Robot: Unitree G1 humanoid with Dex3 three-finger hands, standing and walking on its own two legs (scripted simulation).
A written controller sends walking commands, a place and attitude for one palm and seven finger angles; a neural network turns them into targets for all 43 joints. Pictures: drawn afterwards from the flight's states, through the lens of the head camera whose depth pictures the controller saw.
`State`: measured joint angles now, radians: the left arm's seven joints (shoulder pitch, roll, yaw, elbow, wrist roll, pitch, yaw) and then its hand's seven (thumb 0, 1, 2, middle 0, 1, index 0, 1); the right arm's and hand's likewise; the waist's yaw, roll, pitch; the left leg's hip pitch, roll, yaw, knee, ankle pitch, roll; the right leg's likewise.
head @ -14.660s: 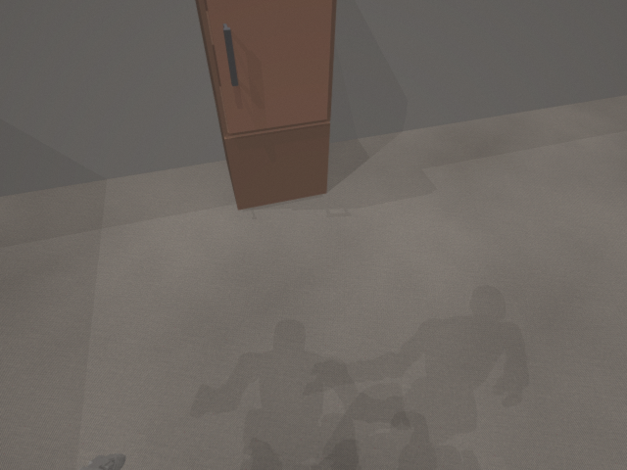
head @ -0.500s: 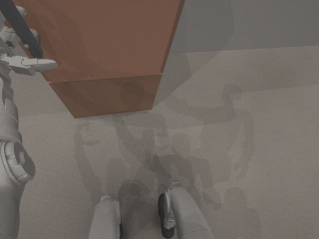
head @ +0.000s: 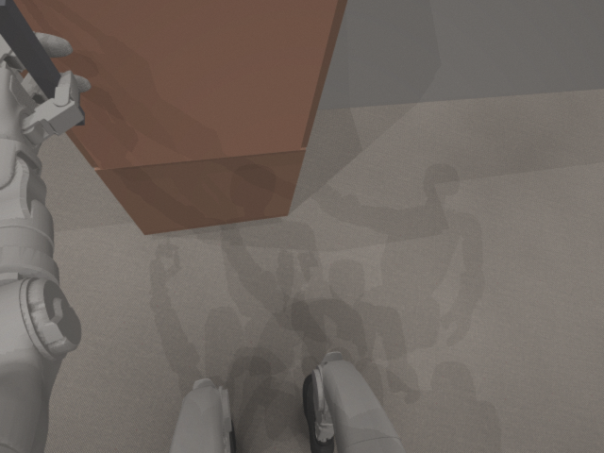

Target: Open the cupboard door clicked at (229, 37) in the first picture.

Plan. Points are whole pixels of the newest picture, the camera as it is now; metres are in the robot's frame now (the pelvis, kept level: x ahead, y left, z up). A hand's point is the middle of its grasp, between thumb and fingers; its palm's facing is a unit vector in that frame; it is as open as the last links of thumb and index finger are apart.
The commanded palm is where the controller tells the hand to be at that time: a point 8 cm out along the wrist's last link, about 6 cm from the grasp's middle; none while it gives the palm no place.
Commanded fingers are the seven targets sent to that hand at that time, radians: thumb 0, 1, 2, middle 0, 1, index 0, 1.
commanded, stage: pull the door open along its arc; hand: left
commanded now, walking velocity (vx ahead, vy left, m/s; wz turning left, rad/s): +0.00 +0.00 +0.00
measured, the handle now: (43, 56) +0.59 +0.25 +0.06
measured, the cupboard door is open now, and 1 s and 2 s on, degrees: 0 45 43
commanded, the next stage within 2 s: open thumb and fingers to let go in 0.98 s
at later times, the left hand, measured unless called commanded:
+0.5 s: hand (85, 154) +0.47 +0.20 +0.05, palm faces +0.07 -1.00 -0.01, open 5.9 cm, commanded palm +0.40 +0.23 +0.05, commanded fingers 0.00 0.90 0.90 -0.40 -1.35 -0.40 -1.35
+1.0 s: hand (221, 274) +0.32 +0.06 +0.06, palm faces +0.38 -0.92 -0.02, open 6.3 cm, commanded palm +0.26 +0.11 +0.05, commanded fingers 0.00 0.90 0.90 -0.40 -1.35 -0.40 -1.35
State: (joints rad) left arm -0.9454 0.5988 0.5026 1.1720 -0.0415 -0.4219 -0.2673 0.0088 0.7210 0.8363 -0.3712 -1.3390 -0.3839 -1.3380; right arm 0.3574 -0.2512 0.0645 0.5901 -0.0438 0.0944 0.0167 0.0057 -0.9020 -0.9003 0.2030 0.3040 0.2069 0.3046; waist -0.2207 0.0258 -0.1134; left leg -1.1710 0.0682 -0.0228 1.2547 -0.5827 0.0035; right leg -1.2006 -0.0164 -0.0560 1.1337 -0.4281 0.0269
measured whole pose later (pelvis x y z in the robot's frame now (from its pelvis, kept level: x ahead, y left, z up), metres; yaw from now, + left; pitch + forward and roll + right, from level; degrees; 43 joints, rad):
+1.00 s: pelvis +0.04 -0.03 +0.03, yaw +3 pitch +19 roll +0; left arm 0.16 -0.10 -0.19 0.19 0.15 -0.40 0.54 0.02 0.65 0.70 -0.32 -1.27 -0.37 -1.32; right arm 0.15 -0.13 0.01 0.52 -0.09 0.01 0.04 0.01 -0.90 -0.90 0.20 0.30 0.20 0.30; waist -0.02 0.00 -0.18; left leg -0.81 0.05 -0.01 1.07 -0.58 -0.04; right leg -0.89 -0.04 -0.05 1.07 -0.50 -0.01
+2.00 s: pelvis -0.01 -0.03 +0.02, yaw +4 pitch +17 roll +1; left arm -0.16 -0.13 -0.13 0.49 0.15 -0.45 0.65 -0.01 -0.50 0.30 -0.29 -0.57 -0.27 -0.59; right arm 0.17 -0.17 -0.01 0.63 -0.11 -0.05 0.01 0.01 -0.90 -0.90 0.20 0.30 0.20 0.30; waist -0.02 0.01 -0.15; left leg -0.91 0.02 -0.03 1.13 -0.52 -0.04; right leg -0.97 -0.06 -0.06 1.12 -0.44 -0.02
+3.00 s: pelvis +0.01 -0.02 +0.00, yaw +5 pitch +18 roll +0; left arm 0.43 0.11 -0.10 -0.13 -0.07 -0.41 -0.03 -0.01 -0.50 0.30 -0.15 -0.30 -0.15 -0.30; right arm 0.22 -0.21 0.00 0.41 -0.02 -0.06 -0.01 0.02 -0.90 -0.90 0.20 0.30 0.21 0.30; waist 0.01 0.02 -0.16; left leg -0.96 0.02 -0.04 1.25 -0.61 -0.03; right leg -1.01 -0.07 -0.07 1.22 -0.53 0.00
